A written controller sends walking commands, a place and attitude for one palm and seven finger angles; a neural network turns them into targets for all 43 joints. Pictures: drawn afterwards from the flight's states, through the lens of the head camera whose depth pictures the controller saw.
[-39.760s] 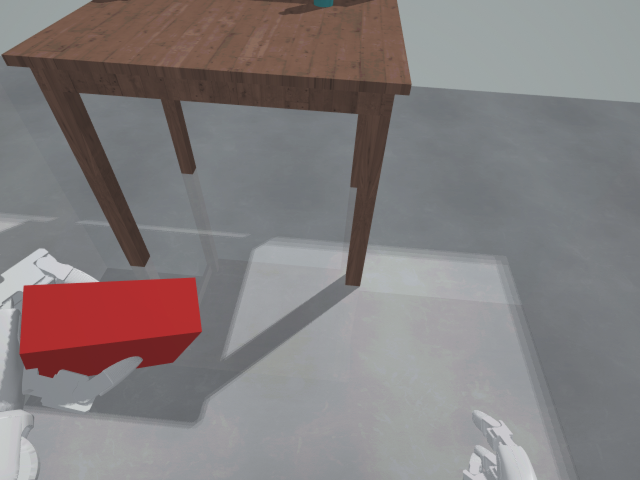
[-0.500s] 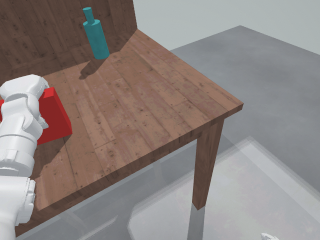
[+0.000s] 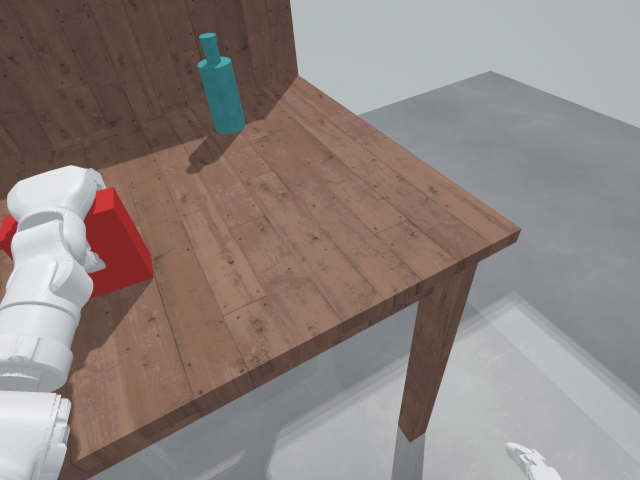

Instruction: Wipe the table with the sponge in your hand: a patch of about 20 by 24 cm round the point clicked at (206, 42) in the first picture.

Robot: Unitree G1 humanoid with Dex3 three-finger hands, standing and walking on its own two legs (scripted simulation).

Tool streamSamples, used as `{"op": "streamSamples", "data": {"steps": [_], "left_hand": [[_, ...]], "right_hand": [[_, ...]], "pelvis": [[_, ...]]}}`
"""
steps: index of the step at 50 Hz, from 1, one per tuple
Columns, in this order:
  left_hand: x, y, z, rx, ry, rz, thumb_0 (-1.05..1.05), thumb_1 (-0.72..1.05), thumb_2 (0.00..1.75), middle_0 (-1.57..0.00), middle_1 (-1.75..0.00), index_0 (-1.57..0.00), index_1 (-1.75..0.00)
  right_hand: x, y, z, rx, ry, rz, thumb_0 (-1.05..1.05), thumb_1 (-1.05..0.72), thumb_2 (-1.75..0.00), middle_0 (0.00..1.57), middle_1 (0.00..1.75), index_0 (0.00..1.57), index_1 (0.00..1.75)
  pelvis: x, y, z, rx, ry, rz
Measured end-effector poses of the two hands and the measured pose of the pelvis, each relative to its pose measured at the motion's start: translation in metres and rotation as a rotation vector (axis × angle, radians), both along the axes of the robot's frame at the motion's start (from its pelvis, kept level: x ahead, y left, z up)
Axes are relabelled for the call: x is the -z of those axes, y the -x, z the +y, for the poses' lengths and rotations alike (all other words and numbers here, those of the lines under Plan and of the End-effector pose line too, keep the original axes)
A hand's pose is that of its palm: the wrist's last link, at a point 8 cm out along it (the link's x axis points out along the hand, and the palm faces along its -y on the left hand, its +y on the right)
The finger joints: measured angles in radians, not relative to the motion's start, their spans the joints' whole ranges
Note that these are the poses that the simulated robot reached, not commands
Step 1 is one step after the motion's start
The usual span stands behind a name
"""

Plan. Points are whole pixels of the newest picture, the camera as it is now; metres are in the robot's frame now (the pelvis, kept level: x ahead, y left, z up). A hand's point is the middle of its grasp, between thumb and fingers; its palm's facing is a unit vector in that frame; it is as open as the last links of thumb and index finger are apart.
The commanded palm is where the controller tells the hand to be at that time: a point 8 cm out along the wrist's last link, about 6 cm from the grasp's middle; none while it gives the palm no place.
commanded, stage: slide back across to the first lane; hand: left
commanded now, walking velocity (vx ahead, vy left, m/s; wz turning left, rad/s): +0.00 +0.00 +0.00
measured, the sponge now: (92, 260) +0.36 +0.34 +0.12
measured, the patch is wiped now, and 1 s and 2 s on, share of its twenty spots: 0.95 0.95 0.95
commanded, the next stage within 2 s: wipe back along the first lane in 0.30 s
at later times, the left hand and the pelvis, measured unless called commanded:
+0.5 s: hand (29, 244) +0.35 +0.39 +0.16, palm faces +0.05 -0.04 -1.00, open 9.8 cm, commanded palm +0.30 +0.37 +0.21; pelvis +0.03 +0.04 +0.00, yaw +2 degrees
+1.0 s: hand (24, 270) +0.30 +0.36 +0.16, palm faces +0.14 -0.04 -0.99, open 9.7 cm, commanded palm +0.25 +0.34 +0.19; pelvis +0.02 +0.05 +0.00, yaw +1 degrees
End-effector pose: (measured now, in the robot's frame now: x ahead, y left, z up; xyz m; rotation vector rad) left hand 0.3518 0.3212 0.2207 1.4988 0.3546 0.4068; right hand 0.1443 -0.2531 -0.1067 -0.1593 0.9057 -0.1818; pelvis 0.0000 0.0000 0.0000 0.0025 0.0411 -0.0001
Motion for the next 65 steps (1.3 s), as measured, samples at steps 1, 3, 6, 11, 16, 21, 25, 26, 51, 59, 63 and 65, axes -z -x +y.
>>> {"op": "streamSamples", "data": {"steps": [1,3,6,11,16,21,25,26,51,59,63,65], "left_hand": [[0.000,0.001,0.003,-0.005,-0.004,0.000,0.00,-0.55,1.15,-0.77,-1.39,-0.79,-1.39],[0.000,0.004,0.011,-0.016,-0.003,0.002,0.00,-0.54,1.15,-0.76,-1.39,-0.79,-1.39],[0.000,0.008,0.025,-0.037,0.002,0.010,-0.01,-0.54,1.14,-0.75,-1.40,-0.78,-1.40],[0.000,0.013,0.047,-0.064,0.015,0.023,-0.01,-0.54,1.14,-0.75,-1.40,-0.78,-1.40],[0.001,0.017,0.055,-0.045,0.009,0.024,-0.01,-0.53,1.14,-0.75,-1.40,-0.78,-1.40],[0.002,0.021,0.057,-0.023,0.015,0.011,-0.02,-0.53,1.14,-0.75,-1.40,-0.78,-1.40],[0.003,0.026,0.056,-0.015,0.012,-0.011,-0.02,-0.52,1.13,-0.75,-1.40,-0.77,-1.40],[0.003,0.028,0.055,-0.013,0.008,-0.018,-0.02,-0.52,1.13,-0.75,-1.40,-0.77,-1.40],[0.005,0.074,0.034,-0.061,0.018,-0.098,0.02,-0.45,1.07,-0.71,-1.41,-0.74,-1.41],[0.004,0.085,0.025,-0.058,0.015,-0.119,0.02,-0.44,1.06,-0.70,-1.42,-0.73,-1.42],[0.005,0.095,0.018,-0.042,0.014,-0.135,0.03,-0.43,1.05,-0.69,-1.42,-0.73,-1.42],[0.005,0.101,0.015,-0.035,0.015,-0.142,0.03,-0.42,1.05,-0.69,-1.42,-0.72,-1.42]], "right_hand": [[-0.003,-0.006,0.003,-0.007,0.001,-0.011,0.01,-0.91,-0.90,0.20,0.30,0.20,0.30],[-0.008,-0.017,0.009,-0.022,0.004,-0.032,0.01,-0.91,-0.90,0.20,0.30,0.20,0.30],[-0.015,-0.033,0.018,-0.048,0.012,-0.060,0.01,-0.91,-0.90,0.20,0.30,0.20,0.30],[-0.023,-0.056,0.035,-0.094,0.017,-0.090,0.01,-0.91,-0.90,0.20,0.30,0.20,0.30],[-0.027,-0.073,0.054,-0.139,0.006,-0.103,0.01,-0.91,-0.90,0.20,0.30,0.20,0.30],[-0.026,-0.084,0.073,-0.175,-0.018,-0.105,0.01,-0.91,-0.90,0.20,0.30,0.20,0.30],[-0.024,-0.089,0.086,-0.197,-0.042,-0.106,0.01,-0.90,-0.90,0.20,0.30,0.20,0.30],[-0.024,-0.090,0.089,-0.201,-0.049,-0.107,0.01,-0.90,-0.90,0.20,0.30,0.20,0.30],[-0.049,-0.120,0.108,-0.267,-0.074,-0.233,0.01,-0.90,-0.90,0.20,0.30,0.20,0.30],[-0.042,-0.114,0.096,-0.252,-0.079,-0.217,0.01,-0.90,-0.90,0.20,0.30,0.20,0.30],[-0.037,-0.112,0.093,-0.248,-0.090,-0.207,0.01,-0.91,-0.90,0.20,0.30,0.20,0.30],[-0.036,-0.112,0.092,-0.247,-0.093,-0.205,0.01,-0.91,-0.90,0.20,0.30,0.20,0.30]], "pelvis": [[0.000,-0.001,0.002,0.000,0.001,-0.003],[-0.001,-0.004,0.006,-0.002,0.003,-0.008],[-0.002,-0.007,0.011,-0.009,0.007,-0.013],[-0.003,-0.013,0.021,-0.022,0.014,-0.011],[-0.004,-0.020,0.031,-0.033,0.022,-0.006],[-0.004,-0.025,0.039,-0.035,0.026,-0.004],[-0.005,-0.028,0.045,-0.034,0.028,-0.001],[-0.005,-0.029,0.046,-0.033,0.029,-0.001],[-0.003,-0.021,0.046,-0.021,0.026,-0.031],[-0.002,-0.024,0.041,-0.016,0.026,-0.030],[-0.001,-0.026,0.039,-0.013,0.025,-0.029],[-0.001,-0.027,0.038,-0.012,0.025,-0.028]]}}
